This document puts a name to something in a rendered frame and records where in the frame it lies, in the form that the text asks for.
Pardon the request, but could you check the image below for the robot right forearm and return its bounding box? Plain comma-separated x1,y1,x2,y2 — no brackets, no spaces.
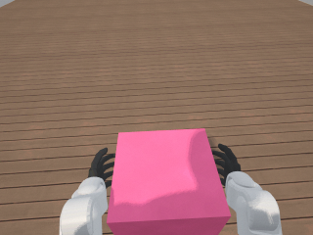
225,171,283,235

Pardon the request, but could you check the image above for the right robot hand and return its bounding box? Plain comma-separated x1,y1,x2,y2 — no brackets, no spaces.
211,143,241,187

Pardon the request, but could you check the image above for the robot left forearm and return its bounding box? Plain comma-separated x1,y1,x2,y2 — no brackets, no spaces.
59,176,109,235

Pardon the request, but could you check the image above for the left robot hand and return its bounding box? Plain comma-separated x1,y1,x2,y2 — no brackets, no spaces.
87,147,116,188

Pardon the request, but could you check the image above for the carton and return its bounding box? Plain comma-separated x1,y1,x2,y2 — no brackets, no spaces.
107,128,231,235

